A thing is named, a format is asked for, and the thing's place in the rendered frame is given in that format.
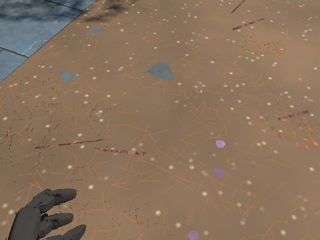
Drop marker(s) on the left robot hand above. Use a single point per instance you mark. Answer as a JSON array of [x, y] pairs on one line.
[[30, 225]]

